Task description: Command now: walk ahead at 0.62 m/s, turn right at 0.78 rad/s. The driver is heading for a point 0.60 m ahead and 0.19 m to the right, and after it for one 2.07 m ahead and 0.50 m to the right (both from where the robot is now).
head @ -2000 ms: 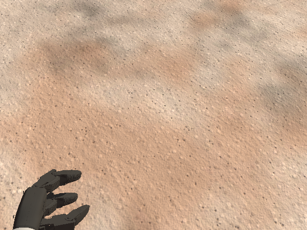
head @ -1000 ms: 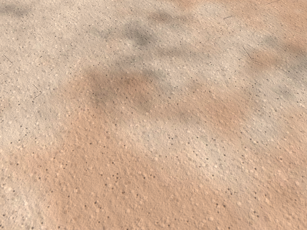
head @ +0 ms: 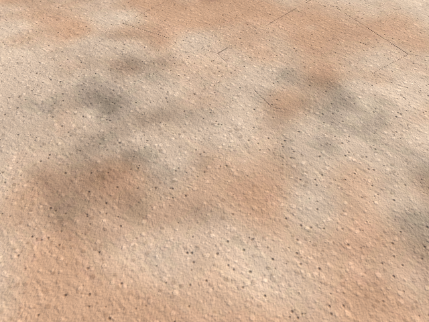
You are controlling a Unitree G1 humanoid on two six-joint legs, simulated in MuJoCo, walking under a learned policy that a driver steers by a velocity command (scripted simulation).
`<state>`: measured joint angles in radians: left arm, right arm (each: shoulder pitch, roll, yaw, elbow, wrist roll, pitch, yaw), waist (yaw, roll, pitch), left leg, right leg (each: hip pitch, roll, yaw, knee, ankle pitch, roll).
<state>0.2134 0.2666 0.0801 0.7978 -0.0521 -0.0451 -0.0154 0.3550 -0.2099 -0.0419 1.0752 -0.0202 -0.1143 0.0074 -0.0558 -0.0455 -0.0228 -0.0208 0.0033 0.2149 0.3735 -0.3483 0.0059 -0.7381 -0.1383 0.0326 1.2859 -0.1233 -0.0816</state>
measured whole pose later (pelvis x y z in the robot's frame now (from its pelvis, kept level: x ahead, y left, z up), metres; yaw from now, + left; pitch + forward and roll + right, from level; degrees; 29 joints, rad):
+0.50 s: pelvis +0.22 -0.02 +0.00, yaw -27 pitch +2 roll +2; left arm 0.23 0.30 0.10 0.62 -0.02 0.02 0.03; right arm -0.03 -0.30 -0.05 0.67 -0.02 -0.04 -0.04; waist 0.05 0.01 0.08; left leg -0.67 0.01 -0.22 1.00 -0.29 -0.09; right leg -0.38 0.19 0.17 0.45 -0.09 -0.12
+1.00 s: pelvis +0.33 +0.02 +0.00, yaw -41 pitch +0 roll -1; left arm 0.19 0.29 0.06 0.63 -0.01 0.05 0.02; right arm 0.17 -0.24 -0.03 0.71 -0.01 0.01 -0.02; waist -0.02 -0.03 0.06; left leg -0.31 -0.02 -0.06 0.47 -0.17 0.02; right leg -0.35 0.02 0.11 0.86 -0.47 0.09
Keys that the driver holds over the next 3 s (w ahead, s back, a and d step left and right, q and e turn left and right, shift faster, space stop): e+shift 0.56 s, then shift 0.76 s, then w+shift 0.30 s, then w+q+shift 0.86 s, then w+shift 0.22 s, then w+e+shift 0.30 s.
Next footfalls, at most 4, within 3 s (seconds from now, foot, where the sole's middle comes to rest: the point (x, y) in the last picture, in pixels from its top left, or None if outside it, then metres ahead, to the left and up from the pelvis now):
0.20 right None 0.31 -0.09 -0.77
0.72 left None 0.47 0.04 -0.77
1.08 right None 0.25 -0.10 -0.77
1.62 left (208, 321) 0.55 0.01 -0.77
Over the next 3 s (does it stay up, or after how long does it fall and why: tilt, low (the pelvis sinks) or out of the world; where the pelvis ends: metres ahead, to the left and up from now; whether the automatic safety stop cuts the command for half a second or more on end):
stays up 1.46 -0.28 -0.03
